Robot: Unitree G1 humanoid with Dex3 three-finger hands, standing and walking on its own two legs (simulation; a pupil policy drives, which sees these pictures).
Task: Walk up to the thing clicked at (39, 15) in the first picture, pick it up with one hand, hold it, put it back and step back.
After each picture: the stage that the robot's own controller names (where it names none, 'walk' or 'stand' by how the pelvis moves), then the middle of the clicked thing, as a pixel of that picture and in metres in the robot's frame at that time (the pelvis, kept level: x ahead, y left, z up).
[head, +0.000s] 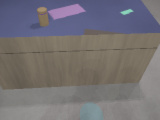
stand; (43, 17) +1.00 +0.26 -0.11
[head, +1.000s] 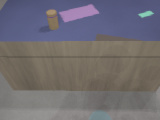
walk; (52, 19) +0.92 +0.23 -0.11
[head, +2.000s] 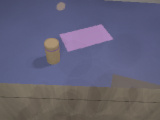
walk; (52, 51) +0.56 +0.16 -0.08
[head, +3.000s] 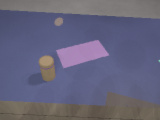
stand; (47, 68) +0.51 +0.17 -0.11
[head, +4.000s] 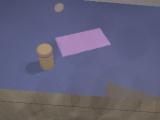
stand; (46, 57) +0.53 +0.16 -0.09
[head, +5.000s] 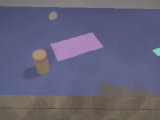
stand; (41, 62) +0.54 +0.20 -0.10
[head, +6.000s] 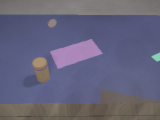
stand; (41, 70) +0.52 +0.20 -0.11
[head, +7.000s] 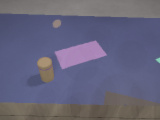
stand; (46, 70) +0.52 +0.18 -0.11
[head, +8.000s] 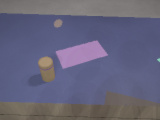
stand; (47, 69) +0.52 +0.17 -0.11
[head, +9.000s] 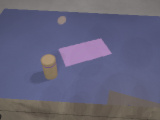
rise first; (49, 67) +0.52 +0.17 -0.11
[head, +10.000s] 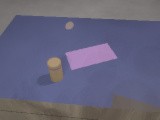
go down; (55, 70) +0.52 +0.16 -0.11
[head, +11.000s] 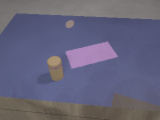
go down; (55, 68) +0.53 +0.16 -0.11
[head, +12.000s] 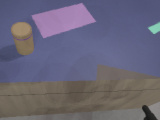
go down; (23, 39) +0.54 +0.16 -0.04
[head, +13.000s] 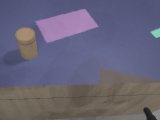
approach; (27, 44) +0.53 +0.16 -0.03
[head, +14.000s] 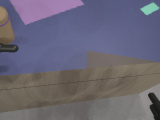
close; (0, 26) +0.55 +0.18 +0.01
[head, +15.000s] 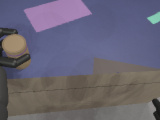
lift; (18, 53) +0.46 +0.16 +0.00
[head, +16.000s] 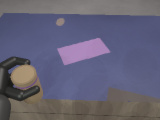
lift; (28, 85) +0.31 +0.17 +0.09
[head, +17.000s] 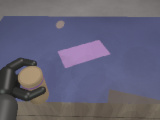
hold; (35, 86) +0.32 +0.15 +0.09
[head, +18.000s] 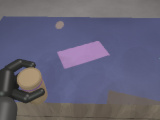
hold; (33, 87) +0.32 +0.16 +0.08
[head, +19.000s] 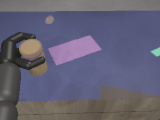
crouch; (34, 58) +0.42 +0.14 +0.10
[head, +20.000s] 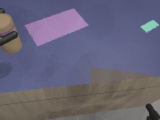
lower; (6, 34) +0.51 +0.18 +0.06
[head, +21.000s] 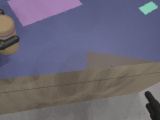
lower; (5, 36) +0.51 +0.16 +0.01
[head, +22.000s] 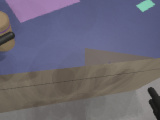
lower; (0, 32) +0.52 +0.16 +0.01
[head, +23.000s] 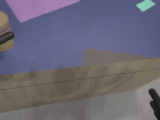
lower; out of the picture +0.52 +0.16 +0.01
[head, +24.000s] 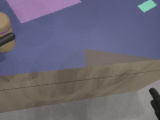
lower; (0, 33) +0.52 +0.16 +0.01
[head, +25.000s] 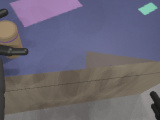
open; (9, 40) +0.50 +0.15 +0.01
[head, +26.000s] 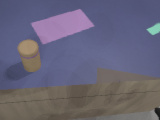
sink last; (30, 56) +0.48 +0.14 -0.03
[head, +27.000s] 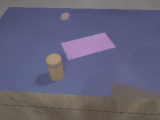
stand; (55, 67) +0.50 +0.14 -0.05
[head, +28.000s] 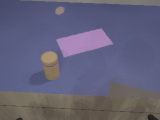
stand; (51, 66) +0.48 +0.14 -0.04
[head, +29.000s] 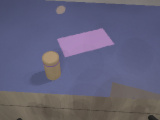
stand; (52, 66) +0.48 +0.14 -0.04
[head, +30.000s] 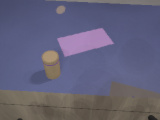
stand; (51, 65) +0.48 +0.14 -0.04
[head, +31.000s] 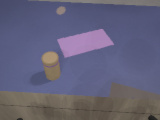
stand; (51, 66) +0.48 +0.14 -0.04
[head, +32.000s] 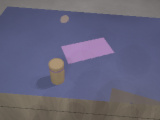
stand; (57, 71) +0.48 +0.13 -0.09
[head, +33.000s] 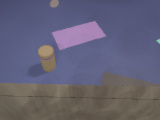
walk; (47, 58) +0.52 +0.16 -0.09
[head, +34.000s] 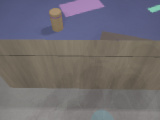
walk; (56, 20) +0.79 +0.17 -0.09
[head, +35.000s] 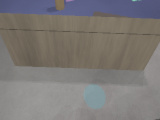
stand; (59, 0) +1.13 +0.17 -0.09
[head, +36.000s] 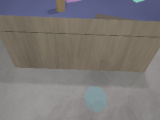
stand; (60, 2) +1.09 +0.15 -0.11
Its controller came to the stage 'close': yes
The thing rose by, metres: 0.20
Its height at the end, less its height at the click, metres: +0.00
